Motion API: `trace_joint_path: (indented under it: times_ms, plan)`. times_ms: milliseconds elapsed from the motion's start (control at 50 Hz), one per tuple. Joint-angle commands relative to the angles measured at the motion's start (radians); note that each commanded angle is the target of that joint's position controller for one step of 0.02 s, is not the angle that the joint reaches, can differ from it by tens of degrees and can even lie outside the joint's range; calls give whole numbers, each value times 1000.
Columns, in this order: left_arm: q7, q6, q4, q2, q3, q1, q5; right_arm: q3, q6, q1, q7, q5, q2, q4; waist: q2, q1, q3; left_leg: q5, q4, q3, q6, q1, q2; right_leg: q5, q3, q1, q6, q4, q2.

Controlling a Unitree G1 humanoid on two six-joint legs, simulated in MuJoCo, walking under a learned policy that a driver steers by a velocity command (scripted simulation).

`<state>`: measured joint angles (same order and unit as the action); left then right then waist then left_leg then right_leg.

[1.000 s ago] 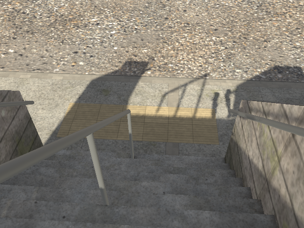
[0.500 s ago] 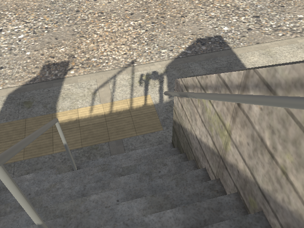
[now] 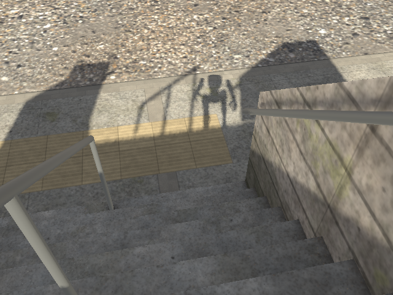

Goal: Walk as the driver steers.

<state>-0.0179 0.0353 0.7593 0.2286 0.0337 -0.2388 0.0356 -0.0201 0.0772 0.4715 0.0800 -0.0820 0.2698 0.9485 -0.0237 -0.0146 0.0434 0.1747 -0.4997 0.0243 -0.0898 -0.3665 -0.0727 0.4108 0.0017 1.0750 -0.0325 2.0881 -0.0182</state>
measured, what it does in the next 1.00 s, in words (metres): steps on the spot, turning left: right foot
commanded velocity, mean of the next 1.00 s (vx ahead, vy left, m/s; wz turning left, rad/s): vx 0.00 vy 0.00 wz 0.35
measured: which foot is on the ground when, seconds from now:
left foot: down 0.00-0.56, up 0.58-1.00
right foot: up 0.00-0.54, down 0.56-1.00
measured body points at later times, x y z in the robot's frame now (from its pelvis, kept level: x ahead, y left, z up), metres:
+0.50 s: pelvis +0.03 -0.04 +0.00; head +0.04 -0.02 +0.45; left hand +0.16 +0.20 -0.11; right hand +0.07 -0.28 -0.12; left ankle +0.05 +0.06 -0.74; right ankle +0.13 -0.15 -0.71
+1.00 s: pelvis +0.05 -0.08 +0.00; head +0.09 -0.10 +0.44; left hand -0.11 +0.10 -0.13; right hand +0.22 -0.22 -0.15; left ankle +0.02 +0.09 -0.43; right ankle +0.09 -0.15 -0.74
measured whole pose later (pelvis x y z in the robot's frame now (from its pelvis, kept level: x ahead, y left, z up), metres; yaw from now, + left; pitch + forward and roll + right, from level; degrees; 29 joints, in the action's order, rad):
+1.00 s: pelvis +0.05 -0.08 +0.00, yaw +20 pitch +5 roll +4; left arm 0.01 0.10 0.97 0.19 0.03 -0.54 0.11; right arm 0.07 -0.04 0.32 0.02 -0.06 0.17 0.68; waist 0.00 -0.11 0.03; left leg 0.12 -2.08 0.11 0.08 -1.17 -0.03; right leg 0.30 0.00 0.40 0.07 0.62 -0.01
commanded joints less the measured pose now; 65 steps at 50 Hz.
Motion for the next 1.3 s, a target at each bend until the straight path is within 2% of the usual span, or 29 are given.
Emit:
trace_joint_path:
  times_ms: [20,80,200,260,300,360,400,440,480,520,540,560,580,600,620,660,700,740,800,880,1000,1060,1080,1160,1180,1200,1240,1280,1300]
  plan:
    - [8,-21,-39,1,16,-212,16,34,48,27,-66,21,35,-85,-34,-57,-66,-152,93,263,-59,-147,159,-315,-28,39,-43,-47,-52]
    - [1,-20,-142,52,7,-66,-15,3,53,116,-93,2,152,-108,-41,21,16,-119,18,414,-66,52,218,-247,10,202,-98,33,-79]
    - [-5,-26,-197,-12,18,73,23,5,30,260,-78,11,33,-103,-51,118,-39,-5,3,628,-169,281,236,-308,69,478,-116,-211,-112]
    - [36,-31,-180,-42,21,124,44,13,31,263,-75,51,-21,-105,-72,104,-76,249,95,551,-122,-27,131,-379,-38,160,-68,-585,-98]
    - [60,-56,-193,-47,13,158,54,-8,19,205,-72,63,48,-128,-123,77,-76,424,200,588,-140,-162,137,-215,-83,-71,-59,-716,-59]
    - [53,-52,-170,-47,1,44,77,-19,28,20,-96,22,95,-192,-105,-12,44,129,129,588,-135,-98,125,-365,-1,-284,-68,-716,-16]
    - [38,-74,-240,-61,6,269,42,-42,-9,89,-109,90,73,-188,-54,122,-49,284,193,653,-158,195,177,-58,16,-116,-89,-1282,15]
    - [34,-70,-180,-13,-21,89,54,-34,7,46,-98,19,67,-189,-167,54,25,96,161,651,-164,94,203,-251,46,-373,-60,-1089,7]
    - [27,-89,-215,2,-30,237,2,-58,-25,76,-96,85,85,-206,-92,130,-37,296,267,704,-196,181,216,-11,17,-402,-30,-1609,64]
    - [32,-64,-130,51,-75,3,-18,-47,-32,-50,-98,28,82,-238,-120,-9,72,124,179,608,-163,-99,156,-215,2,-874,7,-1566,67]
    - [17,-52,-94,105,-107,-156,-34,-38,-27,-63,-100,51,45,-261,-13,-77,114,217,74,567,-126,-182,96,-228,118,-1108,46,-1795,-47]
    - [4,-43,-72,108,-123,-297,8,-11,-22,6,-105,79,-39,-239,28,-106,192,233,-81,441,-74,-354,-7,-401,144,-1398,140,-1640,-141]
    - [-1,-28,-85,212,-144,-389,86,7,-28,-75,-114,109,-127,-343,241,-141,104,426,-339,338,13,-796,-241,-800,550,-1577,380,-1643,-378]
    - [32,-35,-32,168,-132,-456,141,17,-60,-180,-135,51,-127,-414,143,-167,0,456,-480,394,77,-1190,-209,-830,777,-1642,512,-1757,-561]
    - [55,-46,-11,118,-116,-435,109,11,-83,-207,-149,28,-101,-355,51,-155,-56,306,-570,387,120,-1262,-166,-902,673,-1562,491,-1762,-535]
    - [93,-48,-16,57,-97,-264,3,-1,-100,-97,-155,21,-10,-277,149,-35,47,146,-946,201,148,-1042,-176,-958,359,-1147,347,-1648,-316]
    - [102,3,-26,117,-93,-45,55,19,-109,139,-59,8,-5,-211,180,167,90,-23,-1486,25,137,-660,-121,-878,190,-592,269,-1690,-189]
    - [63,23,-7,151,-92,-47,21,19,-111,43,-24,49,22,-225,99,109,-9,-23,-1631,-44,160,-642,-100,-472,152,-421,265,-1780,-145]
    - [10,62,90,102,-52,-241,28,48,-97,-33,-23,59,-11,-268,117,3,-42,-115,-1642,2,173,-769,-30,-290,190,-602,228,-1744,-142]
    - [-5,79,175,131,-41,-440,78,69,-114,-187,-56,54,-30,-349,185,-120,-11,-93,-1628,107,202,-1107,-6,-594,314,-1064,297,-1601,-241]
    - [39,68,240,66,-18,-452,75,98,-105,-145,-46,14,-103,-341,160,-79,-33,-69,-1576,90,163,-1110,109,-519,373,-1007,306,-1617,-268]
    - [28,72,264,2,11,-462,71,100,-102,-143,-17,26,-112,-306,150,-75,-81,-204,-1394,45,167,-1012,164,-320,328,-857,284,-1637,-231]
    - [-20,28,219,54,-7,-350,-82,39,-146,-361,-86,78,-70,-296,-118,-51,3,-101,-1065,11,199,-690,126,-351,252,-794,238,-1541,-161]
    - [-27,-30,161,125,-38,-220,-62,60,-176,-306,-81,103,-125,-236,248,-43,-70,-92,-413,-89,158,-38,72,-121,117,-544,209,-1753,-143]
    - [50,20,246,192,-67,-274,85,54,-173,-123,-14,-52,-102,-211,417,80,-326,-160,-856,-148,120,-33,98,160,272,-227,209,-1976,-279]
    - [24,-7,119,97,-47,-46,-76,29,-172,-175,-68,74,-32,-175,311,62,-121,-125,-320,64,109,41,166,-43,133,-524,186,-1704,-167]
    - [-4,-65,157,83,-61,-285,-31,33,-142,-155,-85,98,-60,-133,212,-39,-120,196,-17,-139,110,212,22,-265,161,-654,226,-1649,-150]
    - [0,-72,183,-4,-61,-392,-25,27,-100,4,-92,89,-28,-107,-9,-21,-49,-183,-68,145,111,514,315,64,147,-475,130,-1426,-119]
    - [-12,-20,4,-34,-75,-120,-23,-41,-81,76,-55,32,138,-115,-566,111,-137,150,199,461,-146,407,400,237,68,-57,95,-1276,159]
